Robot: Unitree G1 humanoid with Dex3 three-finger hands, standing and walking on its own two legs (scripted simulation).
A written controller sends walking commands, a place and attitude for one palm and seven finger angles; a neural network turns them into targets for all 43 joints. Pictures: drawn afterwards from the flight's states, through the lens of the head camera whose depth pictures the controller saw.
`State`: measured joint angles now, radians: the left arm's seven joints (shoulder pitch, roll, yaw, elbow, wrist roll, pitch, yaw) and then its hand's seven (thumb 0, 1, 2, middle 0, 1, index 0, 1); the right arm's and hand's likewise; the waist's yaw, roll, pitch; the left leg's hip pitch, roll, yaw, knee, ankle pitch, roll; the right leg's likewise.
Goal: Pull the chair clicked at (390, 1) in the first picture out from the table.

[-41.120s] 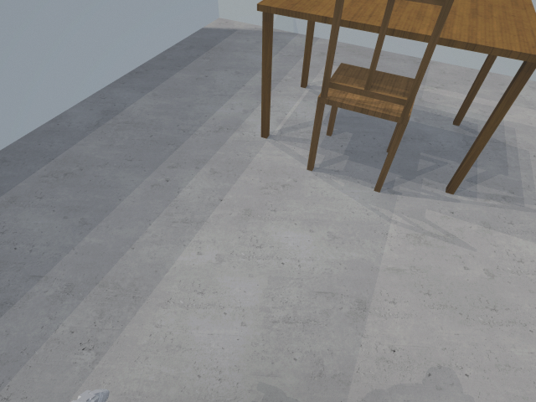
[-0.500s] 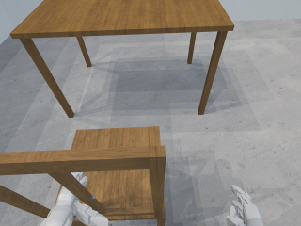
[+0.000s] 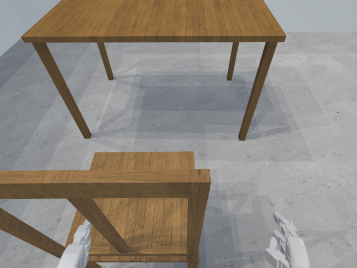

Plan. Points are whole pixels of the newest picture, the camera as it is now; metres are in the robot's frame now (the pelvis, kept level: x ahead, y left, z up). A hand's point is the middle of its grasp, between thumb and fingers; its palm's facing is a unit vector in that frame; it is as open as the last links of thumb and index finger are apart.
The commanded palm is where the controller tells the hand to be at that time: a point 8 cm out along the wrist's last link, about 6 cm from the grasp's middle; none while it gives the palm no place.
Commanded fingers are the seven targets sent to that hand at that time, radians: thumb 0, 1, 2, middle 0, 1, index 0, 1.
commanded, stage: draw the fingers out of the gap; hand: left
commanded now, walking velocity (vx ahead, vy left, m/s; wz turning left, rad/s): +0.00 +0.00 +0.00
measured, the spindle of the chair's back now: (106, 229) +0.21 +0.17 +0.00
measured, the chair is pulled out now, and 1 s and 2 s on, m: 0.68 0.68 0.67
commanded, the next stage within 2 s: draw the hand back to the body in 0.34 s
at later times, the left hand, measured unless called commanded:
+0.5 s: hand out of the picture +0.09 +0.15 -0.02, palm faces +0.02 -0.99 -0.15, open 17.5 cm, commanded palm +0.05 +0.21 +0.01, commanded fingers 0.00 -0.55 0.20 0.00 0.00 0.00 0.00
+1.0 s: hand (68, 264) +0.13 +0.18 +0.09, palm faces +0.07 -0.98 -0.18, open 17.3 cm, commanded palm +0.08 +0.24 +0.10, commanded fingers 0.00 -0.26 0.34 -0.04 -0.06 -0.04 -0.06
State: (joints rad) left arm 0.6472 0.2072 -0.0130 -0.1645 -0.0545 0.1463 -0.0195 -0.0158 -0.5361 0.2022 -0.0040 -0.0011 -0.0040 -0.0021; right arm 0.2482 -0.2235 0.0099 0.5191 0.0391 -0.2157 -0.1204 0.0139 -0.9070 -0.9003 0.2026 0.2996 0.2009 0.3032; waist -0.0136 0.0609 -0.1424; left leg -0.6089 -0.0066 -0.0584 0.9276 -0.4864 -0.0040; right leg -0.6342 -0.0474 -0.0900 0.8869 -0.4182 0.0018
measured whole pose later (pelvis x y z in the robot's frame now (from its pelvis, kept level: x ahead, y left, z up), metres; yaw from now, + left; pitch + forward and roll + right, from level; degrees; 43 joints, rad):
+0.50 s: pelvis -0.01 +0.00 -0.02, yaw +0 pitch +10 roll -2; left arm 0.89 0.19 -0.08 -0.36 -0.03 0.13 -0.01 -0.02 -0.54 0.20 0.00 0.00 0.00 0.00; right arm 0.28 -0.19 0.00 0.45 0.05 -0.20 -0.13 0.01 -0.91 -0.90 0.20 0.30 0.20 0.30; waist 0.00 0.05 -0.18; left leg -0.69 -0.01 -0.05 1.03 -0.52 0.00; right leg -0.72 -0.05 -0.08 0.98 -0.44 0.00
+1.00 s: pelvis -0.02 -0.01 -0.01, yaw -1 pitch +7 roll -2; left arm 0.74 0.27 0.18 -0.40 -0.26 -0.21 -0.17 -0.02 -0.50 0.22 -0.01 -0.01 -0.01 -0.01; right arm 0.25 -0.19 0.00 0.54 0.09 -0.27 -0.14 0.02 -0.91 -0.90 0.20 0.30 0.20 0.30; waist 0.04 0.08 -0.13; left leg -0.63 0.02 -0.07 1.03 -0.52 -0.02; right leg -0.65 -0.02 -0.10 0.97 -0.44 -0.02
